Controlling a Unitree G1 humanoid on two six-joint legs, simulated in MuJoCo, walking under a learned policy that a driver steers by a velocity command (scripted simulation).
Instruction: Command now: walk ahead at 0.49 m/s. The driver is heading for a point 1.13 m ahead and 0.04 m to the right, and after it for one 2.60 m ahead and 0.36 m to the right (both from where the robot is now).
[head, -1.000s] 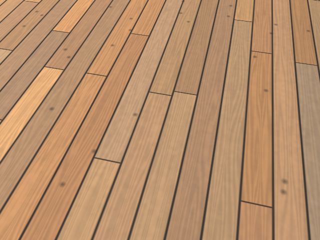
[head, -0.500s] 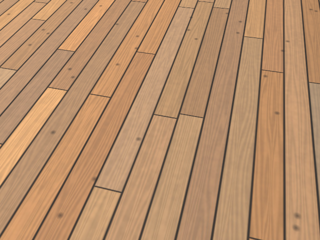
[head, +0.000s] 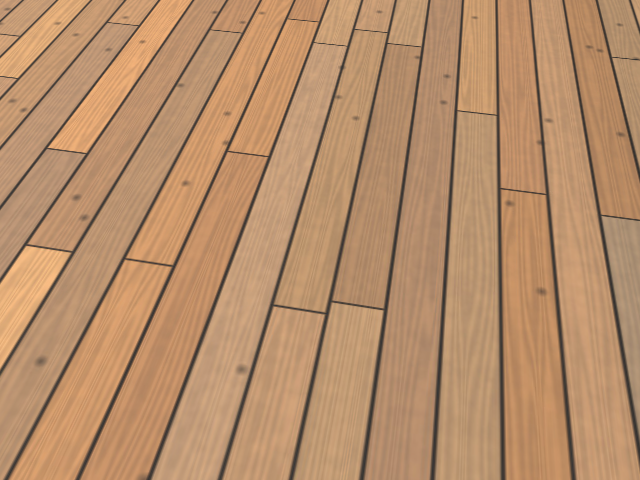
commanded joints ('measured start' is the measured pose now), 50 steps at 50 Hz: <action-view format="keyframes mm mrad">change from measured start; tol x32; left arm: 1 35 46 14 -42 13 3 7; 50 109 88 39 15 -7 -10 -5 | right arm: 1 -40 -131 -20 -54 1 -18 -20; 50 -134 -88 -34 -122 -4 -4 1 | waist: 1 47 77 56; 13 12 114 42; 17 148 -228 -390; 38 95 -23 98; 45 -83 319 -426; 50 38 117 -43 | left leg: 1 -109 278 -206 -207 68 171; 13 193 345 -183 -6 219 85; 15 42 238 -89 403 374 28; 18 -625 104 -188 1060 -367 -23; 39 -527 172 -72 241 117 -24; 43 100 135 -57 237 85 66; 45 614 505 -820 32 -100 285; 50 11 325 -322 -106 30 130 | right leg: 1 -21 -42 1 -138 160 27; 12 62 48 -51 -623 137 -11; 15 599 34 -18 -638 124 -104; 17 1074 -284 686 -832 -64 -298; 23 504 -92 149 -979 189 -176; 42 734 -94 -33 -700 689 -96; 45 8 198 14 158 -363 18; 50 61 -21 19 47 -75 -16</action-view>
